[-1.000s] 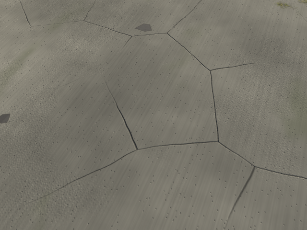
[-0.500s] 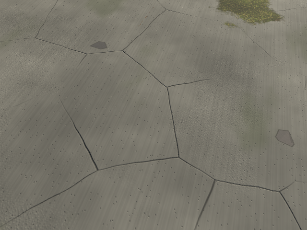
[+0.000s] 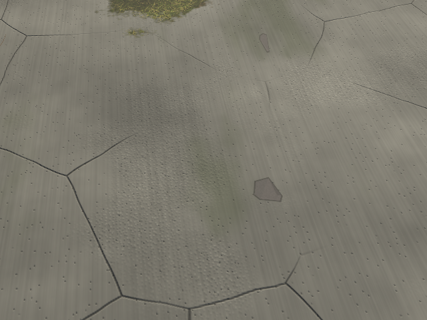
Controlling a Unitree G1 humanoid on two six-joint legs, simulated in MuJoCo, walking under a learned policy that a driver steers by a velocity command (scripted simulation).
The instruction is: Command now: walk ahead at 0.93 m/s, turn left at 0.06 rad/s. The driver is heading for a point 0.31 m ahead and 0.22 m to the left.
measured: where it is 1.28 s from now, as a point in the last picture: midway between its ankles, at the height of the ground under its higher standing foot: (210, 264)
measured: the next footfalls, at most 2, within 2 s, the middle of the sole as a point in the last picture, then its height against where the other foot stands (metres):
left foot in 0.32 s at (198, 310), level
right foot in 0.72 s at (228, 231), level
